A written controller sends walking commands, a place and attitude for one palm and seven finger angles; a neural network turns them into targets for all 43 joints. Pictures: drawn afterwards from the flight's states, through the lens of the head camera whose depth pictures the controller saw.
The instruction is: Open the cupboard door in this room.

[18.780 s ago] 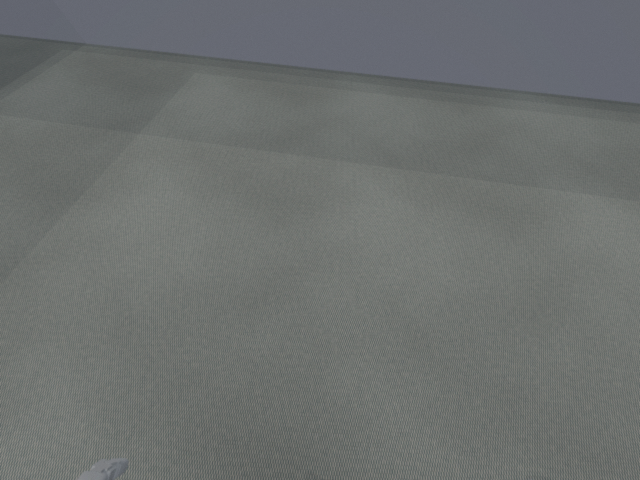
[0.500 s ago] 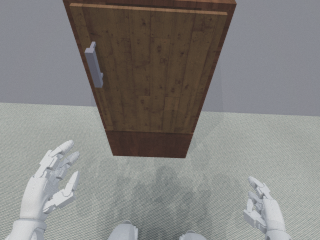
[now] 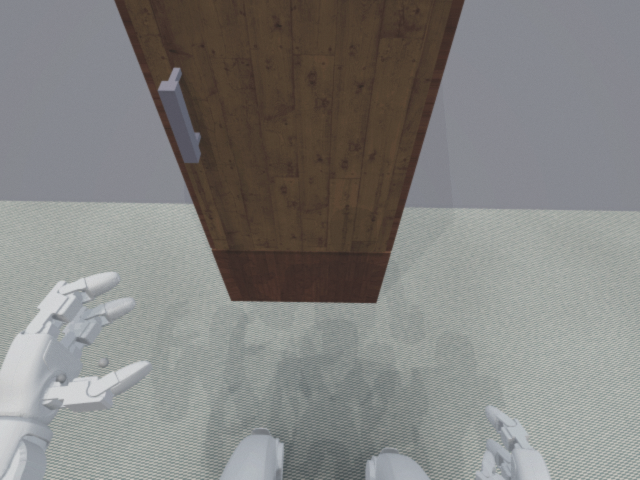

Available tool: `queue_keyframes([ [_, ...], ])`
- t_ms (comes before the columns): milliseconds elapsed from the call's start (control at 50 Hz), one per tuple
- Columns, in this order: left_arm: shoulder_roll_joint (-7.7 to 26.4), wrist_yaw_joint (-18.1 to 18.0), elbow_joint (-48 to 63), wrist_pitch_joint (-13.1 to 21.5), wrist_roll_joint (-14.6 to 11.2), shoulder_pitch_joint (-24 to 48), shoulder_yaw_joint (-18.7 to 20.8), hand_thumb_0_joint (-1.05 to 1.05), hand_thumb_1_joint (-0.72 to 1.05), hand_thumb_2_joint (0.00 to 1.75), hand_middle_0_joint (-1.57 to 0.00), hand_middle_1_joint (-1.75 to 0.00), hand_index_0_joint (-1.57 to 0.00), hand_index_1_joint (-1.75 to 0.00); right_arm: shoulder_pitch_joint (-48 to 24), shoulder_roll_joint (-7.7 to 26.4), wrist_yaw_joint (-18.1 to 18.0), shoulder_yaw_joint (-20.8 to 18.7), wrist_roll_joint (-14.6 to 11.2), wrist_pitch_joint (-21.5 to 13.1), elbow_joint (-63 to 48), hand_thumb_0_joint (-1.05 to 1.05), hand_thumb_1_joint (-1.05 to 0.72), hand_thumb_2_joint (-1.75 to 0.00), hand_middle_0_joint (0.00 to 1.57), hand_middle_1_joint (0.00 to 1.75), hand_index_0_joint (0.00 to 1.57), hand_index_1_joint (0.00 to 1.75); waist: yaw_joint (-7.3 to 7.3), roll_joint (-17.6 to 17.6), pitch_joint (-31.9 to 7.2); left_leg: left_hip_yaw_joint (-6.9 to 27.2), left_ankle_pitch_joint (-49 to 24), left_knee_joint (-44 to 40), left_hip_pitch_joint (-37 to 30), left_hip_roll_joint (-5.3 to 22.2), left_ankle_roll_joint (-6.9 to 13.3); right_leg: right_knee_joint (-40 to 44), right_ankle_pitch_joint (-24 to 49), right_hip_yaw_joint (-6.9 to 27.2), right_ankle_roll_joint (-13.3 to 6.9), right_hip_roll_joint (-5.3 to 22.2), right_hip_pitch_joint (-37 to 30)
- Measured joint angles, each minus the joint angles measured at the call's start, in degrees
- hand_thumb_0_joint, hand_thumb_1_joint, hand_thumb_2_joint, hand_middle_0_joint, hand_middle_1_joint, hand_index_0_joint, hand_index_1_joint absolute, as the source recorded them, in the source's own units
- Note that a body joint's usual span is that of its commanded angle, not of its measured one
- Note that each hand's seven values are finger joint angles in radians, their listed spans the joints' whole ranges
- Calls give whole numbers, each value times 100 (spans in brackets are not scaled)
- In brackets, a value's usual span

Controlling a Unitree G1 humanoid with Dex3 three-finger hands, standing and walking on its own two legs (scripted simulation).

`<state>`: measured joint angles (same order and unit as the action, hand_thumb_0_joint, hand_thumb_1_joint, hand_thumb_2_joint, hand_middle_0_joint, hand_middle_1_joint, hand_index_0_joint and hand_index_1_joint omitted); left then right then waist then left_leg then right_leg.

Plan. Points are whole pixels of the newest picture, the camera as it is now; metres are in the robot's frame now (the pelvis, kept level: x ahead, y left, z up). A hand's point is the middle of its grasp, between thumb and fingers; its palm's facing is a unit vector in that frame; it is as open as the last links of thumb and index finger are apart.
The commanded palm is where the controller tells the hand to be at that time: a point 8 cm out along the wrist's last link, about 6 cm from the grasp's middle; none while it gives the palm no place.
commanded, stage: raise the hand with hooked fingers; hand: left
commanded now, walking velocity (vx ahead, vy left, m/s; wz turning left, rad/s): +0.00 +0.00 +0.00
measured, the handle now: (184, 116) +0.62 +0.25 +0.07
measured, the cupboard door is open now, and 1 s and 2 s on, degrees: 0 0 0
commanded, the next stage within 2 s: move the hooked fingers beside the handle in 1.26 s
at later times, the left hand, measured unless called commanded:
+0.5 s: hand (63, 331) +0.26 +0.29 +0.07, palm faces +0.03 -1.00 -0.04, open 13.7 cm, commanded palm +0.24 +0.34 +0.08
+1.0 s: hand (70, 289) +0.30 +0.29 +0.09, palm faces +0.02 -1.00 -0.03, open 14.0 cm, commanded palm +0.27 +0.34 +0.09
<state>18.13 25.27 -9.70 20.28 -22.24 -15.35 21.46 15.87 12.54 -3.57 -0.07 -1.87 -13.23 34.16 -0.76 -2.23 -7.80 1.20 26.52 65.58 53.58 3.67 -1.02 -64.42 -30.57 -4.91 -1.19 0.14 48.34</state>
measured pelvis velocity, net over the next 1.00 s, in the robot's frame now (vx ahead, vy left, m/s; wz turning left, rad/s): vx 0.01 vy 0.02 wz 0.00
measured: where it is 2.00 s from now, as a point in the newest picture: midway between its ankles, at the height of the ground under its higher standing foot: outside the picture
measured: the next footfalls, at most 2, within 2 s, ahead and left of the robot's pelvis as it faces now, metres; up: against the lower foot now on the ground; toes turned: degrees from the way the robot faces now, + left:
none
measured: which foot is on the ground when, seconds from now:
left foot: down 0.00-1.00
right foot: down 0.00-1.00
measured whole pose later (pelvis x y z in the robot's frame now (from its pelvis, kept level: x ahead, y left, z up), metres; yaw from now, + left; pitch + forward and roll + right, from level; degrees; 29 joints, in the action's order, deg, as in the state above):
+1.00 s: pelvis +0.01 +0.02 +0.03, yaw +0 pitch +13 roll -3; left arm 23.5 28.5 -22.6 16.9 -20.7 0.6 24.9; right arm 16.9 15.9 -4.0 1.3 -2.3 -10.1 31.1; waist -1.4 -1.0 -5.9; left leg -0.2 24.5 57.8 46.0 2.6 1.0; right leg -54.8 -27.0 -3.7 0.8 0.9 40.3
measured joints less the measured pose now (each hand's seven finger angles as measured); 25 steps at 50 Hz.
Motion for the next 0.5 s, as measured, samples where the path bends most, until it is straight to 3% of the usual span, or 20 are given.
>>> queue_keyframes([
  [100, -38, -12, -120, 238, 53, 40, -60, 0, 0, 51, -26, -88, -26, -88, 113, 225, -24, -81, -24, -2, -16, 2, -90, -90, 20, 30, 21, 30, -5, 44, 17, -71, -20, -33, -38, -53, 91, 48, 40, 65, 76, 56, -37],
  [200, 19, -10, -161, 257, 100, 179, -98, 0, -11, 46, -27, -95, -27, -95, 56, 321, -73, -80, -48, -16, -106, 2, -90, -90, 20, 30, 21, 30, -13, 128, 87, -83, -45, -84, -126, -90, 156, 152, 97, 72, 132, 88, -157],
  [500, 314, 0, -468, -232, 216, 876, 6, -1, -43, 33, -30, -116, -29, -116, -165, 177, -22, 240, -27, 48, -455, 1, -90, -90, 20, 30, 21, 30, 46, 150, 162, -56, -160, -432, -499, -157, 254, 676, 299, 32, 224, 125, -634],
])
